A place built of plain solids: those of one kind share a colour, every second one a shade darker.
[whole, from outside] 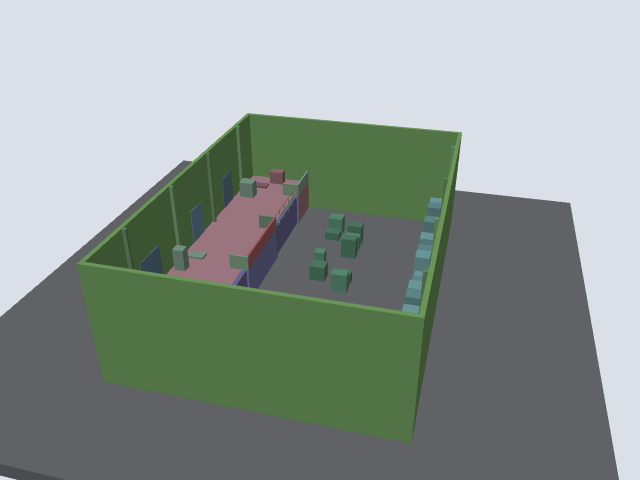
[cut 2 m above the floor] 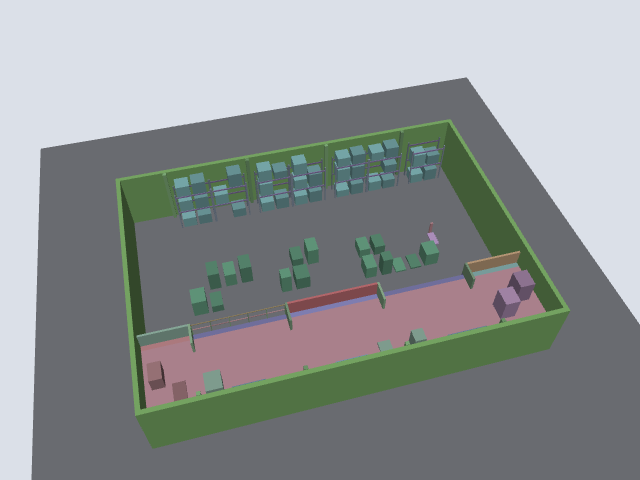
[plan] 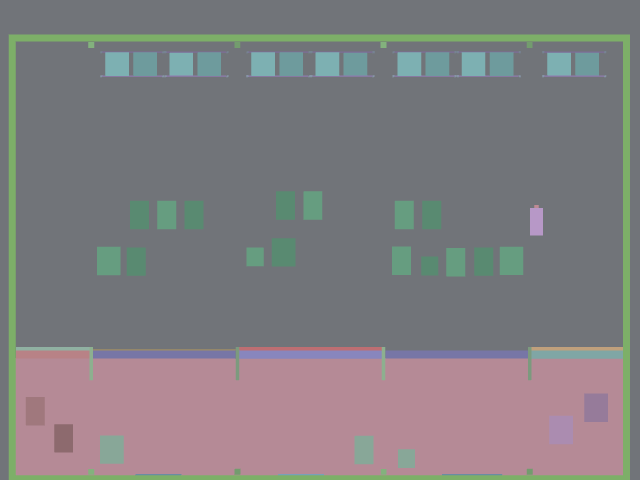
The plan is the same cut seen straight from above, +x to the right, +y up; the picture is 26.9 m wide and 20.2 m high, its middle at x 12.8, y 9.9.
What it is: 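A goods hall 25.6 x 18.2 m, 8.5 m high, with one raised deck 2.60 m over the floor along its south wall; three loading bays of 6 m between partitions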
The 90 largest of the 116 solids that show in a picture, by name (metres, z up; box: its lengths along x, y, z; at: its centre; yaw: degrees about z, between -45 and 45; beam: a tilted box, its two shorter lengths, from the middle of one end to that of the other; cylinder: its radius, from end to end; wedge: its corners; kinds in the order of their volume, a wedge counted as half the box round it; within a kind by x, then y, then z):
{
 "deck_inner_1": {"box": [25.55, 4.91, 2.65], "at": [12.78, 2.46, 1.27]},
 "wall_1": {"box": [0.3, 18.85, 8.55], "at": [-0.15, 9.12, 4.22]},
 "wall_2": {"box": [26.15, 0.3, 8.55], "at": [12.78, -0.15, 4.22]},
 "wall_3": {"box": [26.15, 0.3, 8.55], "at": [12.78, 18.4, 4.22]},
 "wall_4": {"box": [0.3, 18.85, 8.55], "at": [25.7, 9.12, 4.22]},
 "rack_load_1": {"box": [1.0, 1.0, 0.89], "at": [4.26, 17.3, 0.45]},
 "rack_load_2": {"box": [1.0, 1.0, 1.04], "at": [4.26, 17.3, 2.27]},
 "rack_load_3": {"box": [1.0, 1.0, 0.94], "at": [4.26, 17.3, 3.77]},
 "rack_load_4": {"box": [1.0, 1.0, 0.94], "at": [5.44, 17.3, 0.47]},
 "rack_load_5": {"box": [1.0, 1.0, 1.09], "at": [5.44, 17.3, 2.3]},
 "rack_load_6": {"box": [1.0, 1.0, 1.09], "at": [5.44, 17.3, 3.85]},
 "rack_load_7": {"box": [1.0, 1.0, 0.99], "at": [6.96, 17.3, 2.25]},
 "rack_load_8": {"box": [1.0, 1.0, 0.84], "at": [8.14, 17.3, 0.42]},
 "rack_load_9": {"box": [1.0, 1.0, 1.24], "at": [8.14, 17.3, 3.92]},
 "rack_load_10": {"box": [1.0, 1.0, 0.98], "at": [10.41, 17.3, 0.49]},
 "rack_load_11": {"box": [1.0, 1.0, 1.24], "at": [10.41, 17.3, 2.37]},
 "rack_load_12": {"box": [1.0, 1.0, 1.04], "at": [10.41, 17.3, 3.82]},
 "rack_load_13": {"box": [1.0, 1.0, 1.12], "at": [11.59, 17.3, 0.56]},
 "rack_load_14": {"box": [1.0, 1.0, 0.69], "at": [11.59, 17.3, 3.65]},
 "rack_load_15": {"box": [1.0, 1.0, 0.99], "at": [13.11, 17.3, 0.5]},
 "rack_load_16": {"box": [1.0, 1.0, 0.99], "at": [13.11, 17.3, 2.25]},
 "rack_load_17": {"box": [1.0, 1.0, 1.09], "at": [13.11, 17.3, 3.85]},
 "rack_load_18": {"box": [1.0, 1.0, 1.19], "at": [14.29, 17.3, 0.6]},
 "rack_load_19": {"box": [1.0, 1.0, 1.29], "at": [14.29, 17.3, 2.4]},
 "rack_load_20": {"box": [1.0, 1.0, 0.69], "at": [16.56, 17.3, 0.35]},
 "rack_load_21": {"box": [1.0, 1.0, 1.24], "at": [16.56, 17.3, 2.37]},
 "rack_load_22": {"box": [1.0, 1.0, 0.84], "at": [16.56, 17.3, 3.72]},
 "rack_load_23": {"box": [1.0, 1.0, 1.14], "at": [17.74, 17.3, 0.57]},
 "rack_load_24": {"box": [1.0, 1.0, 1.24], "at": [17.74, 17.3, 2.37]},
 "rack_load_25": {"box": [1.0, 1.0, 0.94], "at": [17.74, 17.3, 3.77]},
 "rack_load_26": {"box": [1.0, 1.0, 0.98], "at": [19.26, 17.3, 0.49]},
 "rack_load_27": {"box": [1.0, 1.0, 0.79], "at": [19.26, 17.3, 3.7]},
 "rack_load_28": {"box": [1.0, 1.0, 0.89], "at": [20.44, 17.3, 0.45]},
 "rack_load_29": {"box": [1.0, 1.0, 0.78], "at": [20.44, 17.3, 2.14]},
 "rack_load_30": {"box": [1.0, 1.0, 0.99], "at": [20.44, 17.3, 3.8]},
 "rack_load_31": {"box": [1.0, 1.0, 0.89], "at": [22.86, 17.3, 0.45]},
 "rack_load_32": {"box": [1.0, 1.0, 1.24], "at": [22.86, 17.3, 2.37]},
 "rack_load_33": {"box": [1.0, 1.0, 1.14], "at": [24.04, 17.3, 0.57]},
 "rack_load_34": {"box": [1.0, 1.0, 0.94], "at": [24.04, 17.3, 2.22]},
 "strip_1": {"box": [0.15, 0.5, 2.65], "at": [3.17, 5.15, 1.27]},
 "strip_2": {"box": [6.0, 0.35, 2.65], "at": [6.25, 5.08, 1.27]},
 "strip_3": {"box": [6.0, 0.5, 2.65], "at": [12.4, 5.15, 1.27]},
 "strip_4": {"box": [0.15, 0.5, 2.65], "at": [15.47, 5.15, 1.27]},
 "strip_5": {"box": [6.0, 0.35, 2.65], "at": [18.55, 5.08, 1.27]},
 "below_1": {"box": [1.0, 1.2, 1.5], "at": [3.91, 9.02, 0.75]},
 "below_2": {"box": [0.8, 1.2, 0.68], "at": [5.07, 8.99, 0.34]},
 "below_3": {"box": [0.8, 1.2, 1.67], "at": [5.2, 10.95, 0.83]},
 "below_4": {"box": [0.8, 1.2, 1.24], "at": [6.35, 10.95, 0.62]},
 "below_5": {"box": [0.8, 1.2, 1.67], "at": [7.5, 10.95, 0.83]},
 "below_6": {"box": [0.72, 0.8, 1.67], "at": [10.07, 9.19, 0.83]},
 "below_7": {"box": [1.0, 1.2, 1.2], "at": [11.27, 9.38, 0.6]},
 "below_8": {"box": [0.8, 1.2, 0.89], "at": [11.35, 11.35, 0.45]},
 "below_9": {"box": [0.8, 1.2, 1.54], "at": [12.5, 11.35, 0.77]},
 "below_10": {"box": [0.8, 1.2, 1.15], "at": [16.23, 9.03, 0.57]},
 "below_11": {"box": [0.8, 1.2, 0.89], "at": [16.35, 10.95, 0.45]},
 "below_12": {"box": [0.72, 0.8, 1.67], "at": [17.42, 8.81, 0.83]},
 "below_13": {"box": [0.8, 1.2, 0.89], "at": [17.5, 10.95, 0.45]},
 "below_14": {"box": [0.8, 1.2, 0.14], "at": [18.51, 8.96, 0.07]},
 "below_15": {"box": [0.8, 1.2, 0.14], "at": [19.69, 8.99, 0.07]},
 "below_16": {"box": [1.0, 1.2, 1.25], "at": [20.86, 9.02, 0.62]},
 "strip_ende_1": {"box": [3.85, 0.5, 2.65], "at": [23.62, 5.15, 1.27]},
 "column_1": {"box": [0.25, 0.25, 8.5], "at": [3.17, 0.14, 4.25]},
 "column_2": {"box": [0.25, 0.25, 8.5], "at": [3.17, 18.11, 4.25]},
 "column_3": {"box": [0.25, 0.25, 8.5], "at": [9.32, 0.14, 4.25]},
 "column_4": {"box": [0.25, 0.25, 8.5], "at": [9.32, 18.11, 4.25]},
 "column_5": {"box": [0.25, 0.25, 8.5], "at": [15.47, 0.14, 4.25]},
 "column_6": {"box": [0.25, 0.25, 8.5], "at": [15.47, 18.11, 4.25]},
 "column_7": {"box": [0.25, 0.25, 8.5], "at": [21.62, 0.14, 4.25]},
 "column_8": {"box": [0.25, 0.25, 8.5], "at": [21.62, 18.11, 4.25]},
 "strip_endw_1": {"box": [3.1, 0.5, 2.65], "at": [1.55, 5.15, 1.27]},
 "ende_1": {"box": [1.0, 1.2, 1.65], "at": [22.95, 1.9, 3.42]},
 "ende_2": {"box": [1.0, 1.2, 1.7], "at": [24.42, 2.84, 3.45]},
 "back_1": {"box": [1.0, 1.2, 1.35], "at": [4.04, 1.08, 3.27]},
 "back_2": {"box": [0.8, 1.2, 0.14], "at": [14.65, 1.06, 2.67]},
 "back_3": {"box": [0.72, 0.8, 1.65], "at": [16.44, 0.7, 3.42]},
 "endw_1": {"box": [0.8, 1.2, 1.1], "at": [0.82, 2.69, 3.15]},
 "endw_2": {"box": [0.8, 1.2, 0.14], "at": [2.01, 1.55, 2.67]},
 "guard_face_1": {"box": [6.0, 0.15, 1.1], "at": [12.4, 5.33, 3.15]},
 "screen_1": {"box": [0.15, 1.4, 1.1], "at": [3.17, 4.7, 3.15]},
 "screen_2": {"box": [0.15, 1.4, 1.1], "at": [9.32, 4.7, 3.15]},
 "screen_3": {"box": [0.15, 1.4, 1.1], "at": [15.47, 4.7, 3.15]},
 "screen_4": {"box": [0.15, 1.4, 1.1], "at": [21.62, 4.7, 3.15]},
 "door_back_1": {"box": [1.94, 0.05, 2.67], "at": [6.0, 0.03, 3.94]},
 "door_back_2": {"box": [1.94, 0.05, 2.67], "at": [12.0, 0.03, 3.94]},
 "door_back_3": {"box": [2.54, 0.05, 2.67], "at": [19.2, 0.03, 3.94]},
 "end_face_ende_1": {"box": [3.85, 0.15, 1.1], "at": [23.62, 5.33, 3.15]},
 "end_face_endw_1": {"box": [3.1, 0.15, 1.1], "at": [1.55, 5.33, 3.15]},
 "rack_1": {"box": [0.09, 0.09, 3.55], "at": [3.6, 16.8, 1.77]},
 "rack_2": {"box": [0.09, 0.09, 3.55], "at": [8.9, 16.8, 1.77]},
 "truck_forks_1": {"box": [0.54, 1.16, 0.09], "at": [21.91, 10.67, 0.04]}
}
